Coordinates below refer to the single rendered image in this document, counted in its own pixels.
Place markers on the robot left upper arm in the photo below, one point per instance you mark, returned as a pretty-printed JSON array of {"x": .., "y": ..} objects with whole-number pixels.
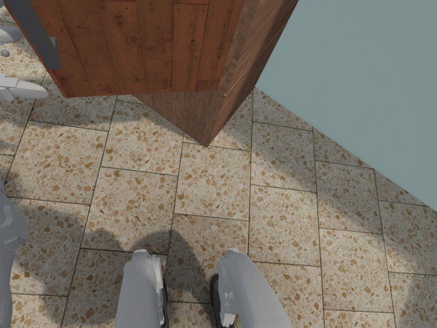
[{"x": 14, "y": 231}]

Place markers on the right robot thigh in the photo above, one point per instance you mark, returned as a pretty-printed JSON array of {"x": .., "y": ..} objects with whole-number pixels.
[{"x": 257, "y": 304}]

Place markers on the handle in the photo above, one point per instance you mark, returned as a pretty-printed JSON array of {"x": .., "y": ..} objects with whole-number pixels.
[{"x": 28, "y": 19}]

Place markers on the right robot shin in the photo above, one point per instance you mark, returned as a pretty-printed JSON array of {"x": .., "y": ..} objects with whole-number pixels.
[{"x": 228, "y": 304}]

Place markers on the cupboard door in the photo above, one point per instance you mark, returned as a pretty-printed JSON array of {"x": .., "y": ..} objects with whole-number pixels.
[{"x": 122, "y": 47}]

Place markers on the left robot hand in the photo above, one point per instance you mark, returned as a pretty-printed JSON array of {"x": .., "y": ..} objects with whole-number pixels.
[{"x": 12, "y": 87}]

